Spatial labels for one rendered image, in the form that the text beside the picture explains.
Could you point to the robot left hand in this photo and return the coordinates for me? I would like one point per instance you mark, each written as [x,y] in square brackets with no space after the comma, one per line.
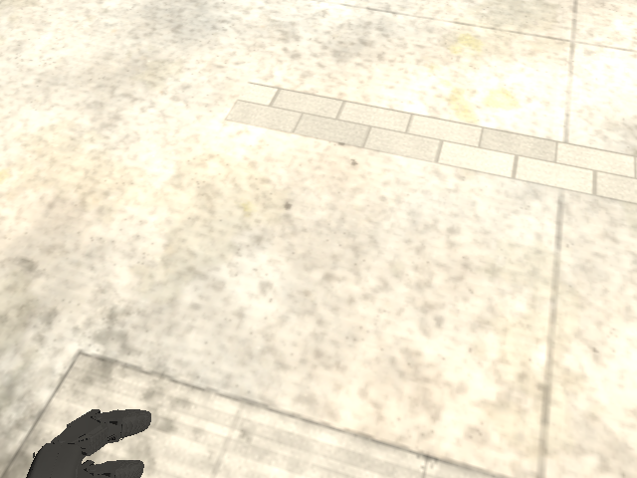
[62,458]

